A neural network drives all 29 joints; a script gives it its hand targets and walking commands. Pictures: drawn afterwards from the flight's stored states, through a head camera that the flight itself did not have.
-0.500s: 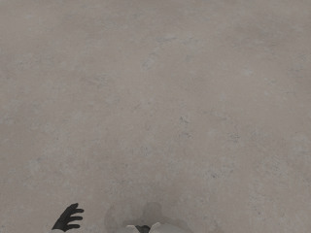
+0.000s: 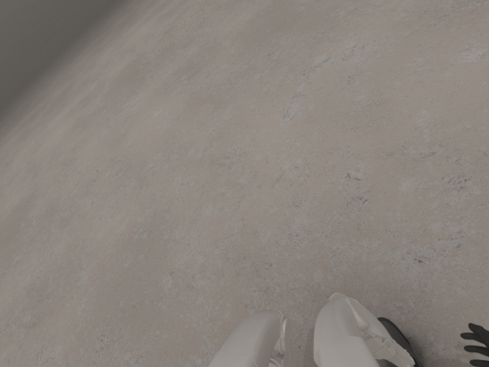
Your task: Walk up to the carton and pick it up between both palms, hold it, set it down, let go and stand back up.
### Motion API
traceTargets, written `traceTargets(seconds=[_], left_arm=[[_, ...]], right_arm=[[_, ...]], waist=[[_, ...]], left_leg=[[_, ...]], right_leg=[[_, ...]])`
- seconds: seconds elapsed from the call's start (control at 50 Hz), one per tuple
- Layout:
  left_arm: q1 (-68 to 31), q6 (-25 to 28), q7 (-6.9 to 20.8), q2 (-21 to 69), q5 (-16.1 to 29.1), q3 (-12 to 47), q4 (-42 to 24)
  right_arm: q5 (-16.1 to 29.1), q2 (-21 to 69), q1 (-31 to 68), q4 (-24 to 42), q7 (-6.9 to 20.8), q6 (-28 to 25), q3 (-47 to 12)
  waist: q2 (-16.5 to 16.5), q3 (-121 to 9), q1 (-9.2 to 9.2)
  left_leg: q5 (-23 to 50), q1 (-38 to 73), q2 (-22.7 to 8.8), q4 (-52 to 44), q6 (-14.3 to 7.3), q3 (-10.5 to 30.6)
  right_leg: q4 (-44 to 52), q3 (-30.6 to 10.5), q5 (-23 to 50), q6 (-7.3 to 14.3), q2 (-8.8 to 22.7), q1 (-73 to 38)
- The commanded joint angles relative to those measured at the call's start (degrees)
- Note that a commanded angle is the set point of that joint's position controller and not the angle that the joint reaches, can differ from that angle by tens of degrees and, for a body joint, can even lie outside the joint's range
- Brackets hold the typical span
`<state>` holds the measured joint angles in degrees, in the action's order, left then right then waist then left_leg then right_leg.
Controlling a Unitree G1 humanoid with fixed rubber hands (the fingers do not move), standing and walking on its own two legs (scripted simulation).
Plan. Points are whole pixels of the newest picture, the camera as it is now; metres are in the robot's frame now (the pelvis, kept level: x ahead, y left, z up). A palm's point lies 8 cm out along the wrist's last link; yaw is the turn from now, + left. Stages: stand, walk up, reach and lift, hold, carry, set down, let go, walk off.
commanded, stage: walk up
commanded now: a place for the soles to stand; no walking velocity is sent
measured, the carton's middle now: out of the picture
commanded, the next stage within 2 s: none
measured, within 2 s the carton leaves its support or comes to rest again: neither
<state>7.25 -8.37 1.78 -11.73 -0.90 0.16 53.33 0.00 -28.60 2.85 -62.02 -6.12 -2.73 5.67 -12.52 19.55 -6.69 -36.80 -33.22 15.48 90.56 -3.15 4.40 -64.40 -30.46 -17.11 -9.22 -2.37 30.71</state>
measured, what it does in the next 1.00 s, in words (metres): walks backwards, turning right: left foot, then right foot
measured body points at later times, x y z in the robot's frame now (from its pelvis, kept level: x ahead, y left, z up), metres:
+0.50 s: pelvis -0.32 -0.07 +0.02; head -0.38 -0.03 +0.47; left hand -0.09 +0.16 -0.09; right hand -0.53 -0.39 -0.07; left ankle -0.22 +0.06 -0.65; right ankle -0.28 -0.26 -0.52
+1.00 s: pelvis -0.59 -0.21 +0.07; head -0.55 -0.27 +0.52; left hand -0.50 +0.05 -0.04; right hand -0.62 -0.55 -0.07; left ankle -0.52 -0.09 -0.59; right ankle -0.65 -0.27 -0.65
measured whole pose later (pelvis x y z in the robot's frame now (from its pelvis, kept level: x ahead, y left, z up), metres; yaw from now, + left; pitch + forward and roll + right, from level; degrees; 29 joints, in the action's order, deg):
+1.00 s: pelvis -0.59 -0.21 +0.07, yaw -18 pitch +0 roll +4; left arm 20.7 -6.9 2.6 -15.7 -1.1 0.1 52.3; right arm 0.0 -23.3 -6.7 -55.6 -2.3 0.6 5.8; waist -0.5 6.8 -4.0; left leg -29.1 -29.9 0.7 57.8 -2.0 -4.4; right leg -39.5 -13.3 -24.1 5.4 -7.1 13.3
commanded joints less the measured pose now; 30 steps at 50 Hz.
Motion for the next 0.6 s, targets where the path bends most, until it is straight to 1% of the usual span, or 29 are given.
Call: traceTargets(seconds=[0.0, 0.02, 0.04, 0.06, 0.08, 0.1, 0.12, 0.14, 0.16, 0.18, 0.2, 0.22, 0.24, 0.26, 0.28, 0.3, 0.32, 0.34, 0.36, 0.38, 0.4, 0.42, 0.44, 0.46, 0.48, 0.5, 0.52, 0.54, 0.58], left_arm=[[-7.2, 3.2, -2.6, -26.1, -1.0, -9.7, -9.3], [-7.1, 3.5, -2.6, -24.8, -0.8, -9.7, -8.8], [-7.5, 3.3, -2.5, -24.0, -0.6, -9.7, -10.2], [-8.5, 3.2, -2.4, -23.9, -0.8, -9.9, -10.1], [-9.2, 3.1, -2.3, -22.9, -0.6, -9.6, -10.0], [-11.3, 2.9, -2.5, -23.4, -1.5, -9.5, -11.3], [-15.2, 2.7, -2.7, -22.5, -2.1, -9.3, -12.1], [-20.1, 2.4, -2.9, -22.1, -3.1, -9.2, -13.6], [-18.5, 2.4, -2.8, -20.7, -3.2, -8.1, -13.3], [-18.5, 2.2, -3.1, -22.1, -2.8, -8.4, -13.0], [-20.6, 2.5, -3.0, -19.8, -1.7, -7.4, -13.0], [-18.9, 3.3, -3.0, -17.9, -1.6, -6.4, -12.1], [-16.8, 4.2, -3.2, -19.8, -1.7, -6.2, -10.1], [-10.0, 4.2, -2.5, -20.0, -1.6, -6.1, -7.3], [-9.4, 3.6, -1.5, -21.9, -0.8, -7.0, -7.9], [-15.6, 2.3, -1.3, -25.9, -0.5, -8.2, -8.2], [-19.9, 1.8, -1.2, -30.4, -1.3, -9.7, -9.1], [-19.3, 1.3, -0.1, -33.3, -1.0, -10.2, -6.9], [-16.9, 0.9, 1.0, -34.4, -0.7, -10.4, -6.6], [-13.4, 0.6, 1.7, -35.4, -0.6, -10.3, -4.5], [-9.6, 0.5, 2.1, -34.7, -0.9, -10.6, -2.1], [-7.2, 0.7, 2.6, -34.0, -1.4, -10.8, -1.9], [-6.7, 0.7, 3.1, -32.9, -1.3, -10.2, -1.1], [-5.1, 0.6, 3.5, -30.3, -0.7, -9.7, -2.1], [-3.3, 0.4, 3.6, -28.8, -0.3, -9.2, -3.4], [-4.8, 0.3, 4.2, -25.9, 0.2, -8.3, -3.8], [-4.7, 0.3, 4.4, -25.1, 0.4, -7.9, -5.9], [-1.8, 0.1, 4.7, -23.7, 0.8, -7.3, -6.5], [4.7, 0.6, 4.3, -23.1, 0.6, -6.3, -5.1]], right_arm=[[1.1, -10.2, -19.5, -4.9, 1.7, 1.8, 3.8], [0.8, -9.7, -20.4, -6.0, 2.3, 2.2, 3.7], [0.8, -9.5, -21.2, -5.8, 2.8, 2.6, 3.5], [0.8, -8.1, -24.9, -6.4, 3.4, 3.1, 3.0], [0.5, -7.1, -27.9, -6.3, 3.6, 3.3, 3.0], [0.4, -7.0, -30.6, -7.0, 3.8, 3.4, 2.9], [0.5, -6.8, -37.0, -8.7, 4.1, 3.6, 3.3], [0.9, -6.3, -42.9, -9.5, 4.0, 3.6, 3.2], [0.6, -6.1, -43.6, -9.1, 3.7, 3.7, 3.0], [0.3, -5.0, -44.1, -7.0, 3.7, 3.3, 2.8], [-1.2, -6.6, -39.0, -5.6, 3.1, 2.9, 2.8], [-3.2, -9.5, -29.5, -0.4, 2.9, 2.0, 2.5], [-3.3, -11.4, -17.7, 2.7, 3.1, 1.7, 1.9], [-2.8, -10.1, -13.0, 2.7, 3.1, 1.5, 1.2], [-3.0, -13.9, -11.0, 3.9, 3.1, 1.0, 2.0], [-3.5, -20.5, -4.6, 6.5, 2.0, 1.7, 3.4], [-3.0, -18.8, -1.1, 8.8, 1.2, 0.8, 3.5], [-2.9, -17.2, 2.2, 9.1, 0.8, 0.5, 3.6], [-3.0, -14.4, 2.1, 8.7, 0.4, 0.6, 2.7], [-3.3, -14.7, 1.4, 8.4, 0.1, 0.0, 3.0], [-3.0, -13.5, 0.0, 9.3, 0.6, 0.3, 2.4], [-3.3, -12.4, -2.2, 9.4, 0.6, 0.1, 2.1], [-3.4, -13.9, -2.5, 9.3, 0.7, -0.3, 2.7], [-3.0, -14.4, -3.1, 8.9, 0.8, 0.0, 2.7], [-3.1, -14.6, -3.6, 8.7, 0.9, -0.2, 3.2], [-2.8, -15.0, -3.5, 8.3, 1.1, -0.1, 3.6], [-2.6, -15.6, -3.2, 8.9, 1.3, 0.1, 4.1], [-2.6, -16.3, -6.4, 8.7, 1.4, 0.3, 4.5], [-2.9, -16.1, -10.6, 9.1, 1.8, 0.8, 5.3]], waist=[[53.5, -21.9, 4.8], [49.7, -25.0, 4.16], [43.3, -27.8, 2.8], [39.4, -30.6, 1.21], [35.2, -31.8, -1.1], [30.7, -34.2, -3.59], [27.1, -35.6, -7.48], [20.8, -35.3, -10.78], [15.0, -36.1, -10.88], [5.6, -34.4, -11.74], [-1.4, -25.5, -11.56], [-7.0, -18.5, -6.98], [-1.8, -13.2, -1.3], [3.2, -13.2, 4.12], [3.5, -14.6, 7.09], [-13.4, -5.2, 4.52], [-12.0, -1.1, 4.2], [-9.3, 2.0, 6.2], [-1.9, 4.3, 7.98], [2.8, 2.9, 9.37], [7.7, 1.5, 10.62], [8.3, -0.6, 10.61], [10.8, -1.5, 11.12], [6.6, -2.9, 10.93], [5.3, -5.5, 10.82], [2.5, -5.5, 10.32], [1.1, -7.4, 9.79], [1.1, -13.3, 10.39], [0.1, -20.5, 8.75]], left_leg=[[11.3, 1.3, -3.3, 4.6, 5.9, -7.7], [13.1, 5.0, -4.1, 2.8, 6.1, -9.3], [14.6, 8.1, -4.5, -0.5, 5.1, -9.2], [14.1, 12.4, -4.2, -5.2, 4.8, -12.2], [14.8, 14.6, -5.6, -10.2, 4.4, -13.0], [13.1, 20.6, -7.0, -20.7, 4.4, -15.3], [11.8, 24.1, -7.2, -27.5, 4.1, -17.8], [11.2, 27.3, -9.1, -35.7, 3.0, -18.6], [12.1, 31.0, -13.3, -41.2, 1.1, -14.6], [13.2, 32.2, -17.5, -52.2, -1.3, -6.4], [8.8, 29.4, -22.4, -60.7, -4.3, 5.3], [-4.8, 25.1, -35.5, -70.6, -7.0, 32.6], [-1.6, 20.2, -39.6, -74.7, -8.6, 39.4], [-2.7, 16.1, -35.8, -75.6, -7.8, 28.7], [-1.3, 12.7, -37.0, -80.7, -11.3, 27.7], [-21.6, -5.1, -44.3, -89.7, -15.5, 39.2], [-22.0, -11.5, -45.1, -89.9, -16.7, 41.0], [-20.1, -18.2, -46.0, -89.5, -17.0, 39.4], [-16.5, -19.8, -45.7, -89.1, -17.3, 35.5], [-11.0, -14.8, -44.2, -87.7, -16.5, 30.5], [-9.0, -14.3, -38.3, -86.3, -12.0, 22.2], [-9.6, -8.9, -36.9, -84.6, -9.2, 20.1], [-9.6, -10.8, -33.6, -83.7, -6.1, 13.9], [-8.6, -10.8, -31.7, -82.7, -3.9, 9.2], [-6.8, -10.4, -30.3, -82.1, -2.0, 5.8], [-3.4, -9.2, -28.1, -81.5, -0.6, 0.7], [0.0, -5.6, -28.1, -79.8, 0.0, -2.0], [1.7, 1.9, -28.9, -77.5, 0.6, -3.6], [5.8, 14.3, -29.9, -75.8, 0.3, -4.6]], right_leg=[[54.8, -5.1, -26.4, 13.9, 0.3, -7.2], [55.5, -4.4, -24.0, 15.7, 0.6, -8.5], [54.5, -4.3, -22.1, 15.2, 1.8, -9.5], [55.1, -0.7, -20.8, 13.8, 1.7, -10.7], [54.2, 0.9, -16.5, 13.5, 0.9, -12.5], [53.9, 4.5, -15.6, 11.5, 0.5, -11.1], [52.6, 7.9, -12.7, 11.0, -1.0, -10.5], [49.3, 10.7, -8.7, 11.6, -0.9, -9.2], [39.4, 12.5, -6.6, 13.3, -1.7, -6.4], [23.2, 14.3, -7.5, 14.8, -3.8, -3.8], [6.1, 15.5, -15.3, 14.2, -8.2, 7.1], [-8.8, 14.4, -19.4, 12.3, -9.4, 24.0], [-12.3, 10.2, -19.7, 12.7, -8.6, 27.2], [-15.5, 10.2, -13.6, 12.6, -9.1, 21.6], [-19.0, 11.4, -11.0, 11.7, -11.3, 14.8], [-29.8, 11.2, -12.3, 7.2, -9.2, 15.4], [-38.1, 9.1, -9.3, 6.0, -4.4, 11.7], [-42.2, 11.3, -6.6, 5.5, -2.1, 5.9], [-41.6, 14.4, -6.6, 5.6, -1.2, 2.1], [-42.6, 14.7, -6.1, 6.0, -1.6, 1.3], [-38.8, 18.6, -4.6, 5.9, -4.7, -2.9], [-36.0, 19.7, -3.0, 6.0, -5.3, -2.3], [-33.5, 21.8, -1.5, 5.5, -5.9, -6.3], [-32.6, 24.0, -1.9, 5.2, -6.3, -9.3], [-28.5, 23.8, -2.7, 5.0, -5.2, -13.9], [-20.0, 26.6, -2.9, 5.3, -3.5, -16.4], [-11.5, 26.5, -2.9, 5.2, -1.3, -17.2], [-1.4, 27.3, -3.2, 6.7, 3.0, -18.6], [12.9, 29.0, -4.9, 8.9, 4.7, -18.9]])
